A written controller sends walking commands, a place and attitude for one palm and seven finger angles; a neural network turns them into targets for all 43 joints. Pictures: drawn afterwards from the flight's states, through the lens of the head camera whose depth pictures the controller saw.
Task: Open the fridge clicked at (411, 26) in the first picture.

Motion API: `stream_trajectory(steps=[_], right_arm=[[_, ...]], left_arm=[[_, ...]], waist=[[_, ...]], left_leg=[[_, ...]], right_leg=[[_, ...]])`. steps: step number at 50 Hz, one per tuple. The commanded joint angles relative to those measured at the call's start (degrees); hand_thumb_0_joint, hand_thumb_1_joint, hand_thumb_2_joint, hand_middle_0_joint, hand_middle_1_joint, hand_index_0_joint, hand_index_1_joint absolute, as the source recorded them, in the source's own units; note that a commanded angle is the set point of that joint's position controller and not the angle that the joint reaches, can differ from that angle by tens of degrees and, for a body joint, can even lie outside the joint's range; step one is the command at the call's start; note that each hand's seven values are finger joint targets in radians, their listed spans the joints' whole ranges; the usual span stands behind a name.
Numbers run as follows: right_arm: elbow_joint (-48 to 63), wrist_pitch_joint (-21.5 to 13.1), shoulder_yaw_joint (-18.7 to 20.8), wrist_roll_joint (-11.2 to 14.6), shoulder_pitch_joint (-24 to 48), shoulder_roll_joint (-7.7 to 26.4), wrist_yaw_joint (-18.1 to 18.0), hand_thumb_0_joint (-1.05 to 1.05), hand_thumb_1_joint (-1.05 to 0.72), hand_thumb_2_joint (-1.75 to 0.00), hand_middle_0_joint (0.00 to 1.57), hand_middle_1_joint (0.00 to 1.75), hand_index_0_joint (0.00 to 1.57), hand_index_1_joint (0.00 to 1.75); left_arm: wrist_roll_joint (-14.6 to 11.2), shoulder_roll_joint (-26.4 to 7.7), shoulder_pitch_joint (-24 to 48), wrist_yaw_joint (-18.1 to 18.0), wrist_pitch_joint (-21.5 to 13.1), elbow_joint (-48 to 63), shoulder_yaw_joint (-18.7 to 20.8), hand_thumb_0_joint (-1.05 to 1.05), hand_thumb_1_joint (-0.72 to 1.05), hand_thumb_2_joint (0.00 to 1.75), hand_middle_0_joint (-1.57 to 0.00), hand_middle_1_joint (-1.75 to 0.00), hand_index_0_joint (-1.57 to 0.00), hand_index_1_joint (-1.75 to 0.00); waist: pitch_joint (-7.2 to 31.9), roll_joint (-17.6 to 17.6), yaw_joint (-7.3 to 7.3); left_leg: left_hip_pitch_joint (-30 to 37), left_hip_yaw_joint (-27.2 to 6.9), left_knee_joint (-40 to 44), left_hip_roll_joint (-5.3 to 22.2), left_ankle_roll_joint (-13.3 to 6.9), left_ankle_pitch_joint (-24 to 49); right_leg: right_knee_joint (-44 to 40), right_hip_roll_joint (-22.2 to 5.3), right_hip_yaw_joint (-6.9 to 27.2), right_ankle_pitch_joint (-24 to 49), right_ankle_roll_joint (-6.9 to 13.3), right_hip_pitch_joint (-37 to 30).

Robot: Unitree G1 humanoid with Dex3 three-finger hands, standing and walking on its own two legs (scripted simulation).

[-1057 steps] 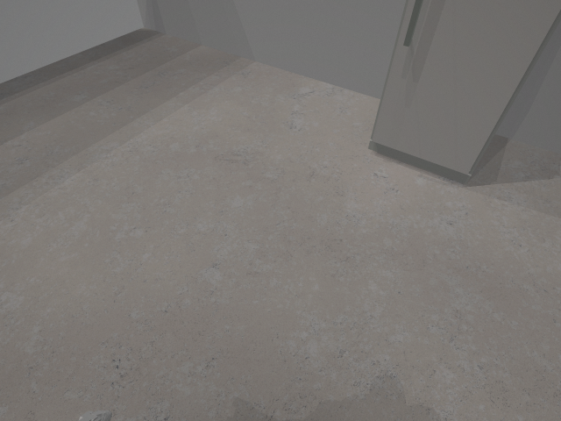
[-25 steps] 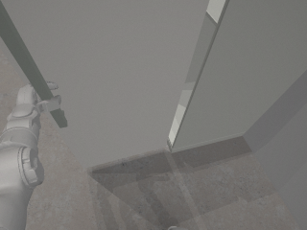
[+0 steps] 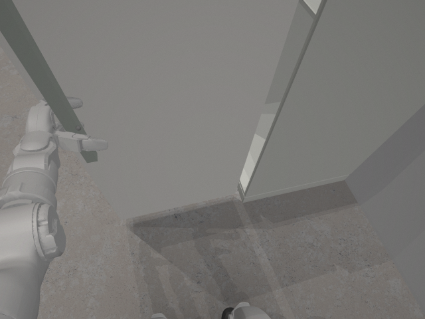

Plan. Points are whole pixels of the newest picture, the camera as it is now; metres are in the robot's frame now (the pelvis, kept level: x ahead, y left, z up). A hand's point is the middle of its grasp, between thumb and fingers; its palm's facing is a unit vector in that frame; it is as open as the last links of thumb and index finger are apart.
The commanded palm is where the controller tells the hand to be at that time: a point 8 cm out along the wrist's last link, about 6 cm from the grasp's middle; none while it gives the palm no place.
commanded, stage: slip the hand off the handle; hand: left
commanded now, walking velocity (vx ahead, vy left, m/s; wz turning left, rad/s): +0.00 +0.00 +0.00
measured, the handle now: (45, 70) +0.52 +0.27 +0.15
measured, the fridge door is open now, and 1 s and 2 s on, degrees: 91 89 89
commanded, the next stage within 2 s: draw the hand back to the body in 1.36 s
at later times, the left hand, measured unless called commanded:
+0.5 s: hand (46, 131) +0.48 +0.31 +0.04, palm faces +0.24 -0.95 -0.22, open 14.4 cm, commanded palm +0.45 +0.35 +0.06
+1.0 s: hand (33, 154) +0.43 +0.32 +0.03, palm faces +0.23 -0.95 -0.20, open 14.7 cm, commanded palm +0.39 +0.35 +0.06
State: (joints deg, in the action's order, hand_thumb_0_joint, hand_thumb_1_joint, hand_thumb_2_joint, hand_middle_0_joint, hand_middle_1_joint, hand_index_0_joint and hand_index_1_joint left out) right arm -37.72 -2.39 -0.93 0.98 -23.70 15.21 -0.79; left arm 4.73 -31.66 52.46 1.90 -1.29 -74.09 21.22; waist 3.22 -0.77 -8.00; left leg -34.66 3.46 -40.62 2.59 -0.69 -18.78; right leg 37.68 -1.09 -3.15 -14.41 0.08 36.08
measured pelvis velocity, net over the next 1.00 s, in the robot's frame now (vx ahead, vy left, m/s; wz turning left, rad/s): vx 0.03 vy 0.02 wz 0.00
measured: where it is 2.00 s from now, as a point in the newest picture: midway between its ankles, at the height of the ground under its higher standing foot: outside the picture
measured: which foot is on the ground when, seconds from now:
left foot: down 0.00-1.00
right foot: down 0.00-1.00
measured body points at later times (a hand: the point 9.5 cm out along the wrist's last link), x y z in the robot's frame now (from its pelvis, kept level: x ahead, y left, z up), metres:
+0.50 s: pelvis +0.02 +0.01 +0.00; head +0.11 +0.04 +0.44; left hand +0.46 +0.35 +0.05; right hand +0.02 -0.27 -0.10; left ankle +0.01 +0.11 -0.72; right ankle +0.04 -0.12 -0.72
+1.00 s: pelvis +0.03 +0.02 +0.00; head +0.10 +0.04 +0.44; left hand +0.41 +0.37 +0.04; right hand +0.08 -0.25 -0.11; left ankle +0.01 +0.11 -0.72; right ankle +0.04 -0.12 -0.72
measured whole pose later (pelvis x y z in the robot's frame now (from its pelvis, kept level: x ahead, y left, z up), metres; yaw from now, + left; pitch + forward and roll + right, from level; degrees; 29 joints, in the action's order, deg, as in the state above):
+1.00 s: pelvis +0.03 +0.02 +0.00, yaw +0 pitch +13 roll -3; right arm -33.7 1.1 -0.3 2.1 -23.4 15.3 -1.5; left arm -0.3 -31.2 29.9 9.9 0.7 -51.7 23.9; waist 5.8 0.8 -4.4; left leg -33.1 3.0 -43.0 2.5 -1.8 -23.0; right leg 37.4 -1.1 -3.4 -17.2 -1.4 33.1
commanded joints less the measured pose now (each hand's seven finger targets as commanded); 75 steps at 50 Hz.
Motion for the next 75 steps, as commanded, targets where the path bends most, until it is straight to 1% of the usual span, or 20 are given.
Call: stream_trajectory(steps=[1,3,4,7,10,19,27,29,31,33,38,40,43,44,53,57,65,69,74,75], right_arm=[[3.93,-1.22,4.1,0.23,-7.35,11.05,-0.67,0.0,-0.9,-0.9,0.2,0.3,0.2,0.3],[4.34,-1.22,4.13,0.27,-7.38,11.05,-0.79,0.0,-0.9,-0.9,0.2,0.3,0.2,0.3],[3.39,-0.9,4.33,-0.08,-8.17,11.68,-0.85,0.0,-0.9,-0.9,0.2,0.3,0.2,0.3],[4.19,-0.45,4.02,0.07,-7.84,11.26,-0.77,0.0,-0.9,-0.9,0.2,0.3,0.2,0.3],[4.54,0.19,4.1,0.06,-8.21,11.67,-1.12,0.0,-0.9,-0.9,0.2,0.3,0.2,0.3],[5.04,1.34,4.64,-0.04,-9.26,12.04,-1.4,0.0,-0.9,-0.9,0.2,0.3,0.2,0.3],[4.11,2.18,4.72,0.22,-9.84,12.18,-1.73,0.0,-0.9,-0.9,0.2,0.3,0.2,0.3],[3.81,2.21,4.84,0.02,-10.08,12.21,-1.77,0.0,-0.9,-0.9,0.2,0.3,0.2,0.3],[4.08,2.67,4.43,0.11,-9.86,12.32,-1.93,0.0,-0.9,-0.9,0.2,0.3,0.2,0.3],[4.85,2.69,4.27,0.14,-9.97,12.08,-2.03,0.0,-0.9,-0.9,0.2,0.3,0.2,0.3],[6.75,2.62,4.88,0.26,-9.05,11.61,-1.47,0.0,-0.9,-0.9,0.2,0.3,0.2,0.3],[6.7,2.7,4.94,0.51,-7.86,11.4,-1.19,0.0,-0.9,-0.9,0.2,0.3,0.2,0.3],[8.97,2.53,4.7,0.93,-5.97,11.5,-1.32,0.0,-0.9,-0.9,0.2,0.3,0.2,0.3],[9.03,2.43,4.75,0.96,-5.24,11.1,-1.26,0.0,-0.9,-0.9,0.2,0.3,0.2,0.3],[10.6,-0.87,4.13,1.7,-0.44,10.08,-2.15,0.0,-0.9,-0.9,0.2,0.3,0.2,0.3],[10.58,-1.78,3.53,1.95,1.74,10.14,-2.67,0.0,-0.9,-0.9,0.2,0.3,0.2,0.3],[11.28,-4.01,3.03,2.05,3.92,10.08,-3.7,0.0,-0.9,-0.9,0.2,0.3,0.2,0.3],[11.91,-5.16,2.99,2.24,5.17,9.83,-3.93,0.0,-0.9,-0.9,0.2,0.3,0.2,0.3],[10.41,-6.23,2.6,2.16,5.33,10.13,-4.7,0.0,-0.9,-0.9,0.2,0.3,0.2,0.3],[10.19,-7.64,2.89,1.65,4.24,10.26,-5.55,0.0,-0.9,-0.9,0.2,0.3,0.2,0.3]], left_arm=[[-0.54,-13.7,23.17,-1.12,-3.98,10.9,-0.19,0.0,-0.55,0.2,-0.25,-1.15,-0.25,-1.15],[-0.63,-14.36,25.05,-1.72,-4.44,12.73,0.24,0.0,-0.55,0.2,-0.25,-1.15,-0.25,-1.15],[0.15,-18.89,24.93,-2.09,-4.51,11.48,3.44,0.0,-0.55,0.2,-0.25,-1.15,-0.25,-1.15],[0.87,-17.71,23.84,-1.69,-4.38,10.76,1.89,0.0,-0.55,0.2,-0.25,-1.15,-0.25,-1.15],[0.92,-21.95,21.42,-1.04,-4.7,10.23,4.92,0.0,-0.55,0.2,-0.25,-1.15,-0.25,-1.15],[-0.34,-23.88,19.97,2.95,-6.37,14.66,5.59,0.0,-0.55,0.2,-0.25,-1.15,-0.25,-1.15],[-1.93,-20.34,19.26,6.99,-5.63,14.93,2.25,0.0,-0.55,0.2,-0.25,-1.15,-0.25,-1.15],[-2.04,-21.9,20.18,7.37,-5.97,16.95,3.32,0.0,-0.55,0.2,-0.25,-1.15,-0.25,-1.15],[-1.43,-24.79,18.2,7.69,-5.57,14.61,4.99,0.0,-0.55,0.2,-0.25,-1.15,-0.25,-1.15],[-1.02,-24.47,18.77,8.19,-5.7,15.09,4.1,0.0,-0.55,0.2,-0.25,-1.15,-0.25,-1.15],[-4.01,-19.66,9.14,9.33,-5.81,21.58,3.62,0.0,-0.55,0.2,-0.25,-1.15,-0.25,-1.15],[-5.07,-18.44,5.28,9.42,-4.24,22.17,3.92,0.0,-0.55,0.2,-0.25,-1.15,-0.25,-1.15],[-5.21,-21.87,1.02,8.6,-2.64,27.86,6.79,0.0,-0.55,0.2,-0.25,-1.15,-0.25,-1.15],[-4.89,-21.21,2.37,8.3,-2.55,31.86,5.95,0.0,-0.55,0.2,-0.25,-1.15,-0.25,-1.15],[-8.23,-14.4,-8.55,7.46,-0.33,43.01,3.52,0.0,-0.55,0.2,-0.25,-1.15,-0.25,-1.15],[-8.44,-13.02,-8.23,7.84,1.83,42.4,1.94,0.0,-0.55,0.2,-0.25,-1.15,-0.25,-1.15],[-9.84,-15.39,-15.2,9.51,1.16,43.5,4.9,0.0,-0.55,0.2,-0.25,-1.15,-0.25,-1.15],[-10.43,-15.01,-16.48,10.51,1.13,48.32,4.22,0.0,-0.55,0.2,-0.25,-1.15,-0.25,-1.15],[-10.55,-15.34,-10.6,10.33,1.15,46.42,3.57,0.0,-0.55,0.2,-0.25,-1.15,-0.25,-1.15],[-19.5,-11.52,-6.9,15.22,-8.21,55.9,6.05,0.0,-0.55,0.2,-0.25,-1.15,-0.25,-1.15]], waist=[[18.18,2.93,0.32],[19.01,4.26,0.25],[20.45,3.34,0.75],[19.29,4.64,0.78],[21.1,3.31,1.63],[25.15,7.62,2.0],[22.2,8.62,0.48],[24.61,10.32,0.77],[21.97,8.63,1.22],[21.65,9.11,0.84],[27.04,11.06,3.4],[24.48,9.82,4.03],[23.93,8.06,5.52],[25.06,10.68,5.3],[20.2,9.84,5.57],[15.85,7.32,4.94],[15.63,4.07,6.52],[16.0,7.6,6.75],[13.01,5.75,4.85],[15.11,2.78,3.0]], left_leg=[[8.22,-2.46,5.19,-2.17,-1.64,9.27],[9.29,-2.77,4.89,-2.33,-1.75,10.1],[8.88,-3.12,4.71,-2.16,-1.62,10.55],[8.17,-2.96,4.73,-2.47,-1.43,10.79],[7.78,-2.77,4.05,-2.52,-1.56,12.63],[12.64,-3.46,2.32,-1.86,-1.14,20.88],[14.96,-4.78,1.42,-1.12,-0.67,23.77],[16.83,-5.09,0.73,-0.99,-0.47,26.53],[13.74,-5.09,0.96,-1.09,-0.46,25.64],[13.65,-4.88,0.55,-1.41,-0.73,25.67],[19.19,-5.7,-0.37,-0.52,0.5,34.49],[17.62,-5.47,0.01,-0.37,0.36,33.55],[14.26,-4.64,1.2,-1.01,-0.53,30.68],[16.08,-4.81,1.47,-0.73,-0.16,31.72],[16.77,-4.93,3.24,-1.0,-0.52,26.35],[13.82,-4.53,4.7,-1.79,-0.88,16.74],[11.88,-3.98,4.73,-2.65,-1.3,12.91],[13.05,-3.87,4.68,-2.75,-1.26,13.33],[11.59,-4.19,4.53,-2.99,-1.41,8.54],[12.55,-4.83,2.55,-3.07,-0.8,10.0]], right_leg=[[-3.88,1.69,1.63,8.12,0.3,-11.44],[-3.43,1.74,1.39,7.93,0.47,-11.2],[-3.2,1.72,1.62,8.52,0.38,-11.76],[-2.79,1.65,1.36,9.04,0.4,-11.41],[-2.3,1.7,1.5,11.2,0.42,-13.25],[-1.4,2.25,1.06,15.1,0.49,-12.55],[-1.72,2.75,0.15,13.38,0.48,-7.56],[-1.33,2.8,0.25,14.32,0.5,-7.49],[-1.06,2.73,0.05,14.43,0.57,-8.1],[-0.89,2.83,0.01,14.2,0.65,-7.59],[-0.1,3.26,-0.64,14.92,0.88,-7.64],[-0.51,3.13,-0.66,15.37,0.68,-8.1],[-0.5,2.98,-0.47,15.96,0.87,-11.98],[-0.61,2.76,-0.37,16.11,0.78,-11.66],[-2.17,2.77,-0.55,12.54,0.96,-12.61],[-3.0,2.39,-0.58,9.64,1.0,-12.32],[-3.18,1.87,0.05,8.96,1.09,-15.24],[-3.28,1.74,0.26,8.84,1.2,-14.98],[-4.23,1.67,0.59,5.1,0.77,-12.85],[-3.74,2.43,1.05,7.34,1.25,-14.12]])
